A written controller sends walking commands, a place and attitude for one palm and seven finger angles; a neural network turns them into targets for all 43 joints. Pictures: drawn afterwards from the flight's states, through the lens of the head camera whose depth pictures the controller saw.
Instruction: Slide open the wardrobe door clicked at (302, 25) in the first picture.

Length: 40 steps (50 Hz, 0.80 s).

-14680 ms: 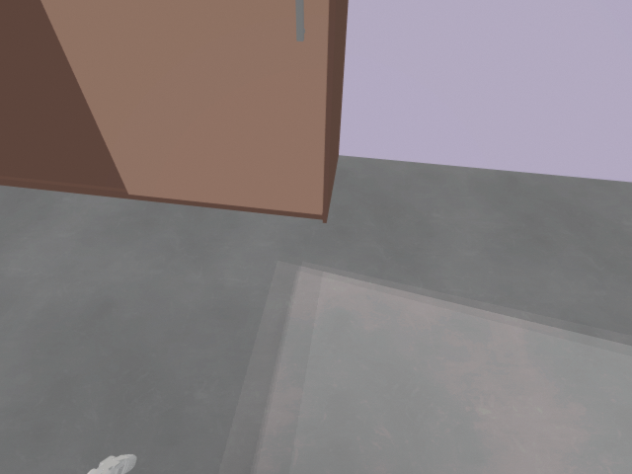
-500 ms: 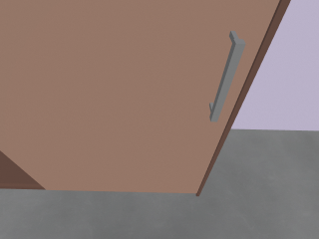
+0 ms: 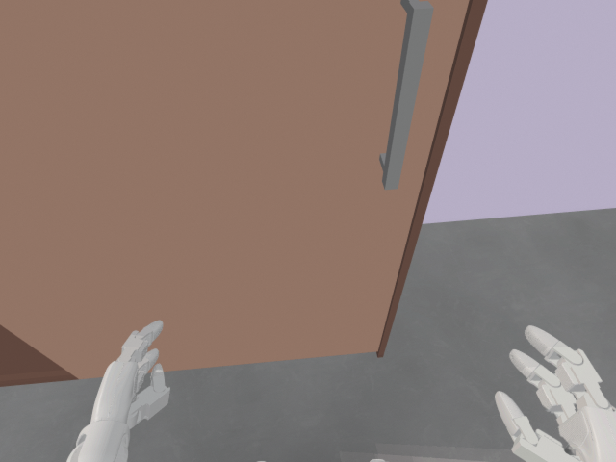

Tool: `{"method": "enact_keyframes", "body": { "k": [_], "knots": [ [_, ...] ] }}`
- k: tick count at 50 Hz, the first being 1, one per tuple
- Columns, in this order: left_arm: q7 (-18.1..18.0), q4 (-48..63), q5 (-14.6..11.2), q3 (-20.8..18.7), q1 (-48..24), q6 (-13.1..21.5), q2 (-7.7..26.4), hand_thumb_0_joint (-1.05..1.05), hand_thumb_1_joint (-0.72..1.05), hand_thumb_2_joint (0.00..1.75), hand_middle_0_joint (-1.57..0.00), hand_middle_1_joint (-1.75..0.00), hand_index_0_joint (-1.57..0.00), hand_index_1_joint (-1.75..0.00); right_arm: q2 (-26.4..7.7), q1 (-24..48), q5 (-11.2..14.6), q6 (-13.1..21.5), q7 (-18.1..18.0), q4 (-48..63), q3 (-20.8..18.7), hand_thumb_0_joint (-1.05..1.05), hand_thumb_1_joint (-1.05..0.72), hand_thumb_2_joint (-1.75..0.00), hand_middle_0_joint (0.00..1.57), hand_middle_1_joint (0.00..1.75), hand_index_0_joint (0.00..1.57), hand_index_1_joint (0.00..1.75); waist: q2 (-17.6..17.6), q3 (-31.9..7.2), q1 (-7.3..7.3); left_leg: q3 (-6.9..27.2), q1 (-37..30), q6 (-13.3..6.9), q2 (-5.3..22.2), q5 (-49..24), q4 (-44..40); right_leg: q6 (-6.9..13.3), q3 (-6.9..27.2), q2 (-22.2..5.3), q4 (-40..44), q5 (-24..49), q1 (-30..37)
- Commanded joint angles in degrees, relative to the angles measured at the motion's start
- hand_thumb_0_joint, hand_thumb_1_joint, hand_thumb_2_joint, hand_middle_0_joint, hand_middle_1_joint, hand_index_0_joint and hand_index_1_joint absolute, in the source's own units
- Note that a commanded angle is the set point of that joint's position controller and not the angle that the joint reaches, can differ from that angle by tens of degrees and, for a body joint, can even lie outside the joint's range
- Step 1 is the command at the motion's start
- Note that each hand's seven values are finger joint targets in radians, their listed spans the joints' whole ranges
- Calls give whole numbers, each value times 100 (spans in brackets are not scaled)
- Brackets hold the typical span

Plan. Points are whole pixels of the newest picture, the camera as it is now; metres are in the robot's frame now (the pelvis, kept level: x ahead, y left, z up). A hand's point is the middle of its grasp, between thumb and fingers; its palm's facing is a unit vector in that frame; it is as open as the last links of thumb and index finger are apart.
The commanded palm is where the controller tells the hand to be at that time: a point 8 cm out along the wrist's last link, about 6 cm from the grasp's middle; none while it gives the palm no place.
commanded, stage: raise the hand with hooked fingers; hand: right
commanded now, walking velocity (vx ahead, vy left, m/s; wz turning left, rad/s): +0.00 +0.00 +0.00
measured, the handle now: (398, 103) +0.50 -0.12 +0.22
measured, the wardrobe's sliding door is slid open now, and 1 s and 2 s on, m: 0.00 0.00 0.00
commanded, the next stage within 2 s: move the hooked fingers beside the handle in 1.58 s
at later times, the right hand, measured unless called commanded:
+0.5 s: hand (565, 317) +0.24 -0.25 +0.13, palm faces -0.01 +1.00 -0.08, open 12.2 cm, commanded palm +0.21 -0.31 +0.15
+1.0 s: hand out of the picture +0.28 -0.29 +0.23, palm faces +0.02 +0.99 -0.13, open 13.9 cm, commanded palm +0.26 -0.34 +0.24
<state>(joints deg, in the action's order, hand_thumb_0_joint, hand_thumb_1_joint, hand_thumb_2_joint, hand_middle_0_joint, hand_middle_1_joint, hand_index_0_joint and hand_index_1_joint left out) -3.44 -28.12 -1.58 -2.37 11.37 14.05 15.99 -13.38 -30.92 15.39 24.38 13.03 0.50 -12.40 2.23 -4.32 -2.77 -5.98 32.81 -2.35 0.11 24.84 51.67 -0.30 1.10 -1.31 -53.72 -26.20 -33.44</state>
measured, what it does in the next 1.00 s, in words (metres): stands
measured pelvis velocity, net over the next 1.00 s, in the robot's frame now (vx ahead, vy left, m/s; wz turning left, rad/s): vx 0.02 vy -0.02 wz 0.00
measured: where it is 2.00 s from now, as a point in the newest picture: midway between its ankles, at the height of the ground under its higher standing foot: outside the picture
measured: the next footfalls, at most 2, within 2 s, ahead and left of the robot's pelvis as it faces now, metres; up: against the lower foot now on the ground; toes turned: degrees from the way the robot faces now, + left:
none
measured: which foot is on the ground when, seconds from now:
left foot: down 0.00-1.00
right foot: down 0.00-1.00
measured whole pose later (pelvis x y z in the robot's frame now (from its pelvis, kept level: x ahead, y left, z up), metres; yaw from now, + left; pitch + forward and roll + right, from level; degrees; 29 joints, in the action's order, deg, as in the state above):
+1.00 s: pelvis +0.02 -0.02 +0.04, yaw +0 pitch -2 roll +1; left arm -6.3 -34.7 -3.8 6.4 13.3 15.1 14.2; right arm -26.6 2.1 19.9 -6.8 25.9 0.2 -25.7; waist -2.6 -1.4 -3.5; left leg -4.6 11.3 -0.2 0.8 16.0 29.3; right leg 1.5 -0.3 0.3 -32.1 -18.1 -12.1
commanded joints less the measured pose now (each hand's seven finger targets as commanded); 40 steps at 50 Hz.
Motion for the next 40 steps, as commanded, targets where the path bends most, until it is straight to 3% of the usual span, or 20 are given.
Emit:
{"method": "enact_keyframes", "body": {
  "k": [1,3,5,6,9,11,13,15,16,18,21,23,26,27,29,32,35,36,38,40],
  "knots": [
    [-81,310,-50,102,-66,499,555,0,90,90,-20,-30,-20,-30,-550,2144,111,998,482,2144,558,0,-27,-63,25,70,25,70,-1186,-474,804,522,0,87,-54,-791,-1032,232,106,79,716,1031,679],
    [-175,225,-139,84,-41,571,636,0,90,90,-20,-30,-20,-30,-779,2093,121,494,855,1363,499,0,-22,-61,25,74,25,74,-657,-163,844,600,-65,142,-39,-340,-1328,233,168,78,870,587,419],
    [-249,245,-197,79,-93,541,696,0,90,90,-20,-30,-20,-30,-1157,1853,146,-269,1085,594,34,0,-18,-59,25,76,25,76,-58,-122,620,752,-303,195,50,193,-1659,234,158,98,1035,366,109],
    [-273,233,-231,67,-155,507,709,0,90,90,-20,-30,-20,-30,-1403,1626,176,-681,1163,67,-342,0,-15,-58,25,78,25,78,-109,-84,430,823,-483,184,97,230,-1767,222,91,109,1096,441,76],
    [-303,576,-206,133,-437,403,599,0,90,90,-20,-30,-20,-30,-1809,1477,514,-1467,1133,454,-1153,0,-8,-55,26,82,26,82,233,-835,-2,696,-1299,253,208,-195,-1779,209,62,179,1352,955,328],
    [-269,631,-147,194,-498,409,460,0,90,90,-20,-30,-20,-30,-1913,1385,829,-1514,850,936,-1731,0,-4,-53,26,86,26,86,40,-1168,-244,497,-1771,191,126,-940,-1586,168,106,167,1466,1519,560],
    [-178,635,-129,209,-385,526,332,0,90,90,-20,-30,-20,-30,-1757,1325,959,-1271,570,1714,-1849,0,1,-51,27,88,27,88,-368,-1374,-273,258,-1856,156,35,-1766,-1408,130,66,146,1585,2019,891],
    [-106,514,-103,201,-264,643,339,0,90,90,-20,-30,-20,-30,-1470,1420,864,-1013,403,2026,-1535,0,6,-49,27,92,27,92,-621,-1179,-141,181,-1614,145,-25,-2035,-1377,91,15,115,1637,2230,1101],
    [-81,467,-83,195,-213,707,384,0,90,90,-20,-30,-20,-30,-1385,1574,766,-918,395,2169,-1320,0,8,-48,27,93,27,93,-571,-1117,-63,171,-1591,131,-52,-2151,-1368,95,29,96,1635,2367,1185],
    [-64,321,-107,162,-88,782,492,0,90,90,-20,-30,-20,-30,-1192,1665,581,-934,506,1783,-938,0,13,-46,27,96,27,96,-641,-763,146,165,-1275,156,-53,-2072,-1438,105,34,68,1666,2229,1258],
    [-160,201,-189,153,-23,809,660,0,90,90,-20,-30,-20,-30,-1252,1986,450,-1325,849,1196,-671,0,20,-43,28,100,28,100,-586,-202,289,208,-1067,167,-32,-1575,-1704,163,84,48,1801,1695,1172],
    [-264,218,-236,153,-76,828,718,0,90,90,-20,-30,-20,-30,-1602,2493,460,-1569,1008,1288,-817,0,24,-41,28,103,28,103,-483,-235,253,222,-1154,177,-13,-1197,-1855,190,158,52,1976,1392,1281],
    [-369,244,-196,209,-191,823,709,0,90,90,-20,-30,-20,-30,-2294,3069,522,-1731,978,1656,-1497,0,31,-38,29,108,29,108,-592,-611,88,221,-1521,149,-16,-1266,-1958,211,217,56,2122,1594,1638],
    [-381,264,-192,242,-227,820,657,0,90,90,-20,-30,-20,-30,-2327,3289,556,-1699,940,1857,-1598,0,34,-37,29,110,29,110,-668,-834,65,171,-1687,129,-19,-1402,-1938,187,251,62,2193,1769,1826],
    [-376,258,-175,302,-256,852,572,0,90,90,-20,-30,-20,-30,-2359,3402,636,-1616,829,1999,-1762,0,38,-35,29,112,29,112,-915,-909,3,113,-1835,101,-44,-1696,-1953,116,278,54,2285,2096,2094],
    [-339,179,-173,363,-292,830,554,0,90,90,-20,-30,-20,-30,-2245,3523,712,-1703,842,1658,-1755,0,45,-32,30,117,30,117,-1012,-676,-26,86,-1964,68,-79,-2116,-2026,42,277,49,2378,2523,2236],
    [-325,116,-235,387,-287,728,594,0,90,90,-20,-30,-20,-30,-2052,3663,640,-2208,1047,875,-1455,0,50,-30,30,120,30,120,-1062,-114,36,103,-1752,95,-57,-1958,-2197,41,248,38,2531,2194,2095],
    [-319,113,-249,396,-253,671,616,0,90,90,-20,-30,-20,-30,-2029,3592,608,-2439,1143,459,-1411,0,50,-30,30,120,30,120,-886,164,14,133,-1750,81,-64,-1896,-2306,69,233,47,2584,2060,1964],
    [-324,181,-308,398,-311,560,663,0,90,90,-20,-30,-20,-30,-2104,3920,537,-2830,1289,351,-1289,0,50,-30,30,120,30,120,-635,195,77,138,-1707,116,-44,-1711,-2383,114,237,44,2670,1807,1927],
    [-340,288,-306,407,-402,484,681,0,90,90,-20,-30,-20,-30,-2380,4330,499,-3058,1362,513,-1429,0,50,-30,30,120,30,120,-437,-137,61,147,-1828,125,-28,-1689,-2412,157,270,67,2677,1814,2053]
  ]
}}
